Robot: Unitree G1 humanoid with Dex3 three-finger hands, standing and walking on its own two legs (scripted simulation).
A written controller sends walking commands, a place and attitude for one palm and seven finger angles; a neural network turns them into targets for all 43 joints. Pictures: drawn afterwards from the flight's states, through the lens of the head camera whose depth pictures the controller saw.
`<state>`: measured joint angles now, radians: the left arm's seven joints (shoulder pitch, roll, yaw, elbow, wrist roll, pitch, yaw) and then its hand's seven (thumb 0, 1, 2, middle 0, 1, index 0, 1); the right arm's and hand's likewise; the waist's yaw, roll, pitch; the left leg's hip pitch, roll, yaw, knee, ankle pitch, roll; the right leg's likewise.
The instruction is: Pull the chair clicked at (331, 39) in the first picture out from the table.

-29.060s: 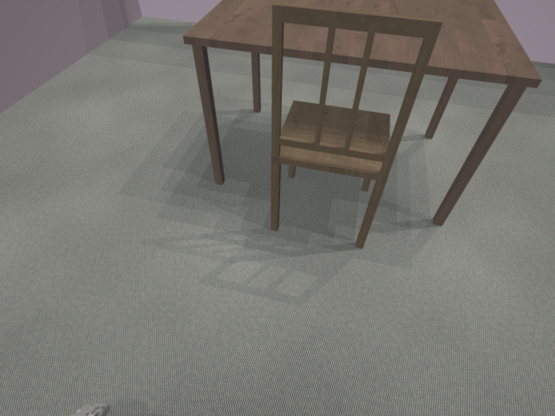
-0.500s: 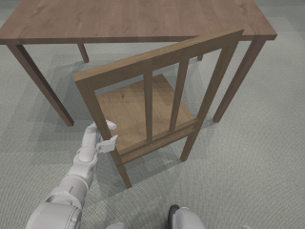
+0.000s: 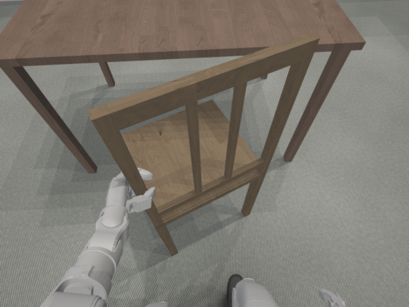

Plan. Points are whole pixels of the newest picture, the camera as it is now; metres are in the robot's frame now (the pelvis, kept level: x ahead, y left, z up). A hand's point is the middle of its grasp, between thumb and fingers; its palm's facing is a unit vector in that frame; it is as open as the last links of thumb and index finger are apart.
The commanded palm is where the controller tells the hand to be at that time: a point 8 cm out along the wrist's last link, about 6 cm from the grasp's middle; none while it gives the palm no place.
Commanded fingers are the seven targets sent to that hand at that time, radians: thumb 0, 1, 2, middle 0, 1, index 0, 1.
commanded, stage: stop walking, hand still on the chair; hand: left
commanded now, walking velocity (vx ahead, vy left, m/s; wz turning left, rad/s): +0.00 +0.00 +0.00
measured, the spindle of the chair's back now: (195, 156) +0.44 +0.02 -0.03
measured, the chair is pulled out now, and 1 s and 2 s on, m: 0.17 0.18 0.18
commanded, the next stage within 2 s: open the thumb and straighten the fingers in 0.76 s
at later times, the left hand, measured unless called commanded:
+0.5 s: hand (145, 202) +0.33 +0.14 -0.05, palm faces +0.03 -0.98 -0.19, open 5.9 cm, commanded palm +0.31 +0.19 -0.03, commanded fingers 0.00 0.90 0.90 -0.50 -1.45 -0.50 -1.45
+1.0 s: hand (143, 201) +0.33 +0.14 -0.05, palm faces -0.02 -0.99 -0.17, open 6.3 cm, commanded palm +0.31 +0.19 -0.03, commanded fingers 0.00 -0.07 0.43 -0.50 -1.45 -0.50 -1.45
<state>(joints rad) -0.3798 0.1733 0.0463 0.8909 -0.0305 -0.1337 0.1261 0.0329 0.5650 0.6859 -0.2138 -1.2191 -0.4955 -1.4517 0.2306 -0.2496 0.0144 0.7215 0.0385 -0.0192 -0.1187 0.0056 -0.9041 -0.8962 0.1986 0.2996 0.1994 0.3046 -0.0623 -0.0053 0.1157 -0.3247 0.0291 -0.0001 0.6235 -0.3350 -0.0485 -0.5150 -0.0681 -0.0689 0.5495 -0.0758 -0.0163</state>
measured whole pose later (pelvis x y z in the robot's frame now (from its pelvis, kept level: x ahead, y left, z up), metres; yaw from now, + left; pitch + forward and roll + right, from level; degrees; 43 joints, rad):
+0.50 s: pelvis +0.06 +0.01 +0.01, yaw -1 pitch +0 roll +0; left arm -0.06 0.11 -0.04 0.64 -0.01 -0.09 0.13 0.05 0.60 0.65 -0.15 -1.22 -0.50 -1.45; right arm 0.16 -0.22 0.02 0.65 0.02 0.02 -0.12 0.01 -0.90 -0.90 0.20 0.30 0.20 0.30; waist -0.02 0.02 0.07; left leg -0.09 0.05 0.01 0.44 -0.35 -0.05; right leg -0.32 -0.04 -0.07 0.46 -0.13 0.00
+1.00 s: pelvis +0.07 +0.02 +0.01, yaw +0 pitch +4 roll +0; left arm -0.01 0.14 -0.07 0.54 -0.02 -0.05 0.11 0.04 0.51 0.66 -0.20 -1.27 -0.50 -1.45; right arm 0.25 -0.23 0.01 0.66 0.05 -0.01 -0.05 0.01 -0.90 -0.90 0.20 0.30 0.20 0.30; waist -0.05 0.00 -0.02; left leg -0.21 0.03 0.01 0.53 -0.39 -0.03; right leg -0.44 -0.07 -0.07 0.53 -0.16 0.02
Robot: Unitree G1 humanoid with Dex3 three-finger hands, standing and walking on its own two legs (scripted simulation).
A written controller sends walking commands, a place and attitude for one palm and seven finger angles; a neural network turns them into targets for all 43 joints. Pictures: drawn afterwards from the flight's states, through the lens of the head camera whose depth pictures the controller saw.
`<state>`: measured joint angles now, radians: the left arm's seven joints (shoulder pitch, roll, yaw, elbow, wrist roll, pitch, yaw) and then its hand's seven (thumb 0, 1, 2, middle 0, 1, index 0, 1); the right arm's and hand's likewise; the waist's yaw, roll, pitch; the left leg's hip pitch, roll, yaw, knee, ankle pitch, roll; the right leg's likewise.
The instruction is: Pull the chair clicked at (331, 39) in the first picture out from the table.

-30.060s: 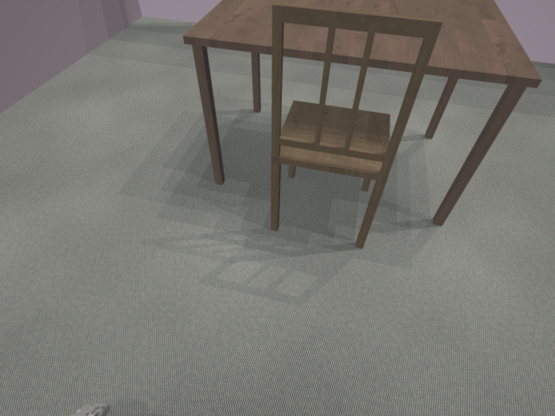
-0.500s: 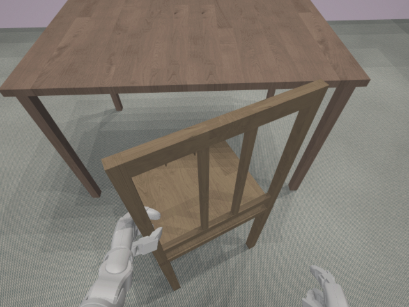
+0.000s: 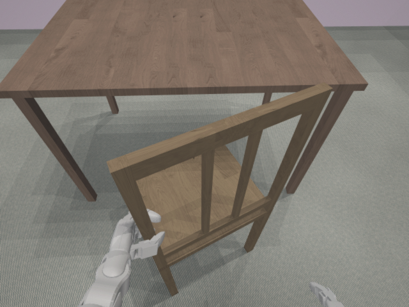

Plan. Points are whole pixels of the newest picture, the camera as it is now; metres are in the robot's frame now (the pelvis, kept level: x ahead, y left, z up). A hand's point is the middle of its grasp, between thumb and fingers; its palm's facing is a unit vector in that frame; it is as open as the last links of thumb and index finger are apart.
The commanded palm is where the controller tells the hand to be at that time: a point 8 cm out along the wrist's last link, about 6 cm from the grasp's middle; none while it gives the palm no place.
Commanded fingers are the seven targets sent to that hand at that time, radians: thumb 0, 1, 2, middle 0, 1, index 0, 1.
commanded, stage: open the thumb and straighten the fingers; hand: left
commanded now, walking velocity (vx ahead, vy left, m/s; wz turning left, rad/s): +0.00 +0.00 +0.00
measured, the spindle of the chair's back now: (206, 199) +0.36 +0.00 -0.04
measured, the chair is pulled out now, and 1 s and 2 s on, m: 0.18 0.18 0.18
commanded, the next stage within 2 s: draw the fingers out of the gap in 0.60 s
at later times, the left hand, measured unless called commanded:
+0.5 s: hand (147, 241) +0.27 +0.13 -0.07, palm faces +0.00 -0.98 -0.17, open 16.2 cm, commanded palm +0.25 +0.18 -0.04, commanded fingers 0.00 -0.55 0.20 0.00 0.00 0.00 0.00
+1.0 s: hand (143, 267) +0.21 +0.13 -0.07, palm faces +0.00 -0.98 -0.17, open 17.4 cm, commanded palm +0.19 +0.18 -0.04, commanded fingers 0.00 -0.55 0.20 0.00 0.00 0.00 0.00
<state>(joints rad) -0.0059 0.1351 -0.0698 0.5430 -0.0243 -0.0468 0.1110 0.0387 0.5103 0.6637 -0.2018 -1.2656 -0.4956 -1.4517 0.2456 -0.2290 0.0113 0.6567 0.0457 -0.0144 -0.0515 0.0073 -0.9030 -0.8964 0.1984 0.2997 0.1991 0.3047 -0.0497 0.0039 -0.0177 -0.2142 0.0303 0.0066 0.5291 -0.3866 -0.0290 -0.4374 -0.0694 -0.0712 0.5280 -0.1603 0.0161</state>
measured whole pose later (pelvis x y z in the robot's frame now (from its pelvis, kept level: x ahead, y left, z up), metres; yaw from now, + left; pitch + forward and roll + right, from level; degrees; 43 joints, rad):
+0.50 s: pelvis +0.01 +0.00 -0.02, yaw +1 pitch +10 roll +0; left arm 0.07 0.14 -0.04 0.31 -0.03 0.10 0.05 0.00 -0.52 0.21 -0.16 -0.46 -0.16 -0.47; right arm 0.23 -0.26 0.01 0.58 0.03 -0.13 -0.06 0.01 -0.90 -0.90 0.20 0.30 0.20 0.30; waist -0.03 0.05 -0.09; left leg -0.44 0.02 -0.02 0.76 -0.50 -0.03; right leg -0.66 -0.09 -0.08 0.75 -0.27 0.01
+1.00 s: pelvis +0.01 +0.00 -0.03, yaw +2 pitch +11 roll +0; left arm 0.35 0.15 -0.09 0.04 -0.02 0.13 0.06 -0.01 -0.53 0.20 -0.01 0.00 -0.01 -0.01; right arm 0.26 -0.26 0.01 0.52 0.02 -0.15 -0.07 0.01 -0.90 -0.90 0.20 0.30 0.20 0.30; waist -0.04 0.05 -0.12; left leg -0.47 0.03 -0.03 0.82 -0.53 -0.03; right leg -0.68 -0.09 -0.09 0.80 -0.30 0.01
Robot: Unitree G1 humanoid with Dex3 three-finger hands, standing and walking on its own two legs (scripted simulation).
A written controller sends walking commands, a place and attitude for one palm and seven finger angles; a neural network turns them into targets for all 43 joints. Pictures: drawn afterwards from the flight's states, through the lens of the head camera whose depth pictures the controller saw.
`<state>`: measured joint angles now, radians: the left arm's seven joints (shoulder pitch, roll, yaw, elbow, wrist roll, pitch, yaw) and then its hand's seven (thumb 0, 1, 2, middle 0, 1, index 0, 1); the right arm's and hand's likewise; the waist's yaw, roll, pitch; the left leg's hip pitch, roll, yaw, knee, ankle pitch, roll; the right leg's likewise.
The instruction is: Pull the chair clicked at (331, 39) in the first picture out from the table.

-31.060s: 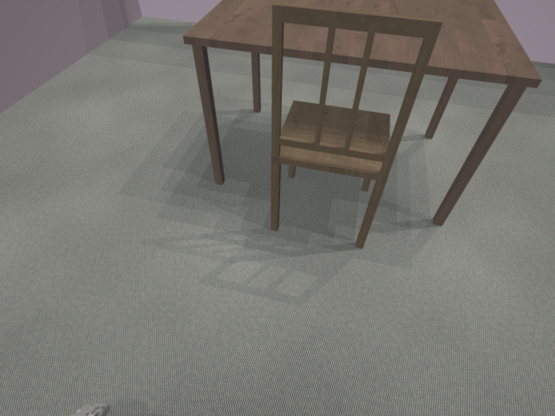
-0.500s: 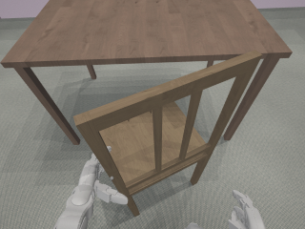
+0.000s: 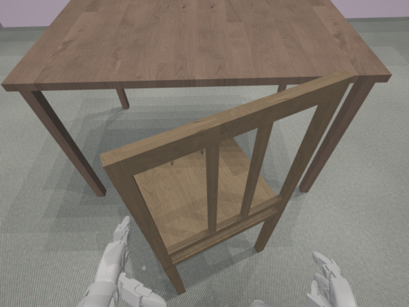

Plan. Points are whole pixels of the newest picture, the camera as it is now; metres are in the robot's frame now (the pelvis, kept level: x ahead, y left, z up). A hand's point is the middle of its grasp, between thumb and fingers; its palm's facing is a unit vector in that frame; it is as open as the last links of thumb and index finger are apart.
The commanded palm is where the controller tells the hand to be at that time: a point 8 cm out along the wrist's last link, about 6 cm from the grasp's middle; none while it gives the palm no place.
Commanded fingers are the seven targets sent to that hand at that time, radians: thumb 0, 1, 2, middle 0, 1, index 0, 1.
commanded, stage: draw the fingers out of the gap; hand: left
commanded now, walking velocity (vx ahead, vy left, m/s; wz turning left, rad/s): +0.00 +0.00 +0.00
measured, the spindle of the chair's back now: (212, 197) +0.35 -0.01 -0.01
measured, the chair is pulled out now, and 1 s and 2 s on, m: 0.18 0.18 0.18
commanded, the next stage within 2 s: draw the hand back to the body in 0.46 s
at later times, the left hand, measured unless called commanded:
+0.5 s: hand out of the picture +0.14 +0.13 -0.04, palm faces -0.02 -0.99 -0.16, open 17.5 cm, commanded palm +0.10 +0.18 -0.01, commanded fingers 0.00 -0.55 0.20 0.00 0.00 0.00 0.00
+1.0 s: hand (102, 298) +0.15 +0.16 +0.05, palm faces +0.03 -1.00 -0.08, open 17.5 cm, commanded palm +0.10 +0.23 +0.07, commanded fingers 0.00 -0.48 0.23 -0.01 -0.01 -0.01 -0.01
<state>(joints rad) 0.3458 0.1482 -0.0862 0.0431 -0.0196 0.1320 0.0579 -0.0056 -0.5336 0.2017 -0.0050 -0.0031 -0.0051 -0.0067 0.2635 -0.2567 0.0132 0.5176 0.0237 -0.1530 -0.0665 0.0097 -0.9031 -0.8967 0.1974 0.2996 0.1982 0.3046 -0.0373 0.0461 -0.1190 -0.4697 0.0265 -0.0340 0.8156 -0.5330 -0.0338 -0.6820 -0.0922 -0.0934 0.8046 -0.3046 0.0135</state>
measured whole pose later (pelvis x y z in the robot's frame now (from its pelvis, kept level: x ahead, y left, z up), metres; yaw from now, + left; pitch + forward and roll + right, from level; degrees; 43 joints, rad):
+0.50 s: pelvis -0.01 +0.01 -0.01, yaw +1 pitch +11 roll -1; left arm 0.64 0.15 -0.13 -0.18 0.01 0.13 0.04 -0.01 -0.53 0.20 0.00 0.00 0.00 0.00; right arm 0.25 -0.23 0.01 0.47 0.03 -0.19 -0.09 0.01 -0.90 -0.90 0.20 0.30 0.20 0.30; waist -0.02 0.04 -0.15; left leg -0.54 0.02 -0.05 0.93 -0.58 -0.02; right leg -0.74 -0.10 -0.10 0.89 -0.33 0.02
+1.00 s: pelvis -0.02 +0.01 -0.03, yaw +0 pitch +11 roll -1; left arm 0.71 0.20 0.05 -0.35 -0.21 -0.27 -0.12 -0.01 -0.54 0.20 0.00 0.00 0.00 0.00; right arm 0.22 -0.19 -0.01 0.53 0.07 -0.22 -0.06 0.01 -0.90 -0.90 0.20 0.30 0.20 0.30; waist 0.00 0.05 -0.13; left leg -0.61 0.03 -0.05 1.04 -0.62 -0.03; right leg -0.81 -0.09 -0.09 0.97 -0.35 0.02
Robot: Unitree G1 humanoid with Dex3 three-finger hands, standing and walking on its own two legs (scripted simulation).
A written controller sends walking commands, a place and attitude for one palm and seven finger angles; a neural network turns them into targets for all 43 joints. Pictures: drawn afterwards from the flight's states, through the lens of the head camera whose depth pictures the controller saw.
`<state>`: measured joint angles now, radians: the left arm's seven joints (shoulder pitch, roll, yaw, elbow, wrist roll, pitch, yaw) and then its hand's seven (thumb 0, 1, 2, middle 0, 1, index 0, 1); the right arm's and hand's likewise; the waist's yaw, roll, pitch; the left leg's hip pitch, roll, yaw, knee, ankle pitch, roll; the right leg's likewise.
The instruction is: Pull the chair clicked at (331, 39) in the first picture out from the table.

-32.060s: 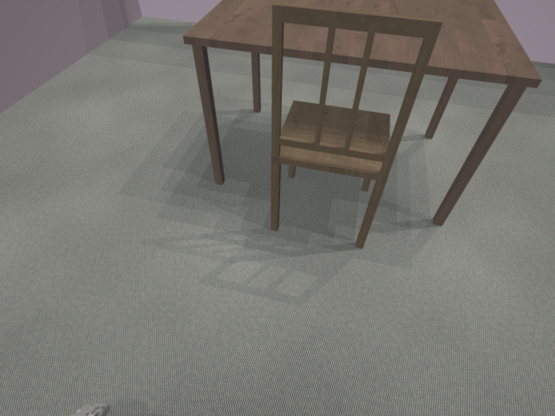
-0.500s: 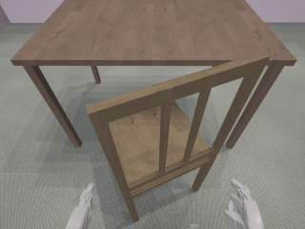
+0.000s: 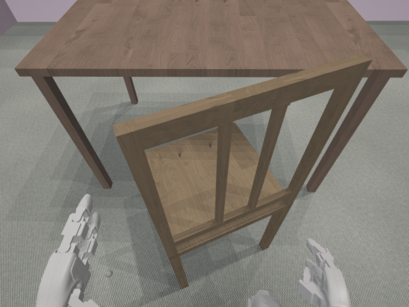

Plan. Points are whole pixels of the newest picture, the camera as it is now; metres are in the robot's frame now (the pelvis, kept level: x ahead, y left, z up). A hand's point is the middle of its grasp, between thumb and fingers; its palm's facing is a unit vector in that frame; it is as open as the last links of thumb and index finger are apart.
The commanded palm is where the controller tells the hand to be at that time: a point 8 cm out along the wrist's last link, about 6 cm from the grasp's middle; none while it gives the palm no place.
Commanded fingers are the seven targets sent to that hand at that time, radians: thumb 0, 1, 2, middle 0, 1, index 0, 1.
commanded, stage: draw the hand back to the body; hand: left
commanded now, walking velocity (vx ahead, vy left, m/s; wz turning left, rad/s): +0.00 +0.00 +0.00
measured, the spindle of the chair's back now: (221, 183) +0.37 -0.01 +0.02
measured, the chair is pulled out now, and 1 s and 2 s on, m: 0.18 0.18 0.18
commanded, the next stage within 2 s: step back with the hand held close in 1.16 s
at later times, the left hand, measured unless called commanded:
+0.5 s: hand (38, 228) +0.20 +0.23 +0.17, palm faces +0.39 -0.83 -0.41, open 13.4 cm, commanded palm +0.15 +0.27 +0.19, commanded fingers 0.00 0.43 0.67 -0.14 -0.20 -0.14 -0.20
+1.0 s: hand out of the picture +0.22 +0.26 +0.23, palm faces +0.49 -0.77 -0.42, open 7.7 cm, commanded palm +0.17 +0.30 +0.24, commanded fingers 0.00 0.90 0.90 -0.20 -0.30 -0.20 -0.30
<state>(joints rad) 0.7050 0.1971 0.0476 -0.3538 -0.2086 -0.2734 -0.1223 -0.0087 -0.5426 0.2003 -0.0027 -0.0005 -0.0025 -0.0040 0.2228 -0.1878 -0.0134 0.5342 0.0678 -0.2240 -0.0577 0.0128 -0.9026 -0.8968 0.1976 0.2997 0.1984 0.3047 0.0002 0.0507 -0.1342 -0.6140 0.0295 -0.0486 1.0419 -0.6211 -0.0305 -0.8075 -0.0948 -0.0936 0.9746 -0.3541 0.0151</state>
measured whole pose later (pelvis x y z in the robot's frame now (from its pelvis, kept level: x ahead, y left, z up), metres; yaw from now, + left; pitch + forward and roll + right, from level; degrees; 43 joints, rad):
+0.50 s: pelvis +0.03 +0.00 +0.06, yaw +0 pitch -2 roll -1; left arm 0.62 0.28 0.18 -0.40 -0.02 -0.06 0.18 0.00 0.09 0.51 -0.09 -0.13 -0.09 -0.14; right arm 0.21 -0.21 0.01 0.61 0.02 -0.21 -0.10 0.01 -0.90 -0.90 0.20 0.30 0.20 0.30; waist 0.05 0.08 -0.02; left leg -0.08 0.04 -0.04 0.54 -0.43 -0.03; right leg -0.29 -0.07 -0.11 0.56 -0.23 0.02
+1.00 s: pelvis +0.03 +0.00 +0.07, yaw -1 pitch -3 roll -1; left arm 0.50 0.31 0.35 -0.41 -0.04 -0.12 0.17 0.01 0.85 0.88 -0.20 -0.29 -0.20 -0.29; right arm 0.20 -0.22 -0.01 0.66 0.02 -0.18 -0.07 0.01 -0.90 -0.90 0.20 0.30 0.20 0.30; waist 0.05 0.09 0.02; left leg 0.01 0.04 -0.01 0.42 -0.37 -0.03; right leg -0.21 -0.06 -0.09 0.45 -0.17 0.02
